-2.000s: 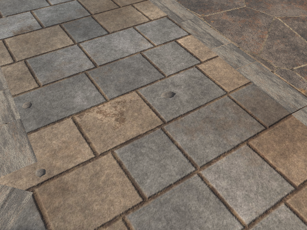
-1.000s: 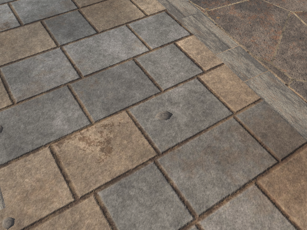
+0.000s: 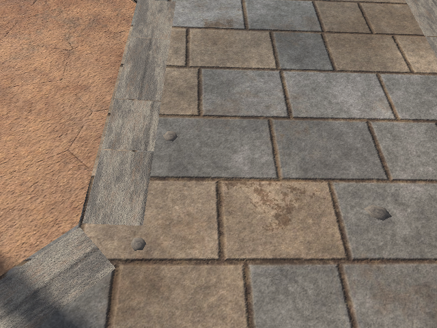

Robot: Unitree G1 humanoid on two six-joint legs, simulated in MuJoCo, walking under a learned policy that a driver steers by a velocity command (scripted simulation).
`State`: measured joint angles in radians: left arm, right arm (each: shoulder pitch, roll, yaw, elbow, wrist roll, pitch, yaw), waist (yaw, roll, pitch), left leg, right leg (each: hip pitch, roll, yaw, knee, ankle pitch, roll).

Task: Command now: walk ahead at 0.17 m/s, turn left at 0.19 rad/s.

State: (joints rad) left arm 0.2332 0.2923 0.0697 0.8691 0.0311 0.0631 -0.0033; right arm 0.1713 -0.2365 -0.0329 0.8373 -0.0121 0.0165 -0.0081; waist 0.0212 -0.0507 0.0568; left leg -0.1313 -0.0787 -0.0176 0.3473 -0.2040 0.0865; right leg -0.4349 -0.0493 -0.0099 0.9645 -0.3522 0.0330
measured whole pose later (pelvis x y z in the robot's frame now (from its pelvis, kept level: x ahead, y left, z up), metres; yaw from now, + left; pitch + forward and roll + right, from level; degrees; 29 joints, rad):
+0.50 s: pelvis +0.15 -0.09 +0.00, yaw -9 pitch +1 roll +1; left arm 0.30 0.25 0.06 0.87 0.01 -0.04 -0.03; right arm 0.26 -0.29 -0.04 0.90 -0.04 -0.07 0.03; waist -0.01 0.04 0.02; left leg -0.40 0.03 0.01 1.03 -0.30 0.05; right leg -0.19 0.08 0.00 0.42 -0.22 -0.10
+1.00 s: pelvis +0.44 -0.14 -0.01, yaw -26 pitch +1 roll +1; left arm 0.32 0.30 0.06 0.86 0.02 -0.03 -0.02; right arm 0.15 -0.27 -0.03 0.78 -0.04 -0.07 0.00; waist 0.04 -0.03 0.06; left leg -0.32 -0.03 0.08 0.48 -0.17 0.05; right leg -0.35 0.05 0.06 1.16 -0.35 -0.08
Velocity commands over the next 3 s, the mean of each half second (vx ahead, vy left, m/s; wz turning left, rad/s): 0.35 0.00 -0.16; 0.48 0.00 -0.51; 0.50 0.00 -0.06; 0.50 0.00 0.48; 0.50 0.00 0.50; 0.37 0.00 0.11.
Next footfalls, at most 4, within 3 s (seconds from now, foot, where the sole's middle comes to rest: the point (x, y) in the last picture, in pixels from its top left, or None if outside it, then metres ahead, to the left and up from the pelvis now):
0.36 right None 0.17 -0.15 -0.78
0.86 left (248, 304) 0.56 -0.10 -0.78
1.34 right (341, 274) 0.67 -0.41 -0.78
1.88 left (309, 191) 1.01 -0.34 -0.78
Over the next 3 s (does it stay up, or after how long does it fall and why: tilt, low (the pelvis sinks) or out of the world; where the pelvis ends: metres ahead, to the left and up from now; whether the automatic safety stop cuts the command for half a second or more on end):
stays up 1.41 -0.38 -0.01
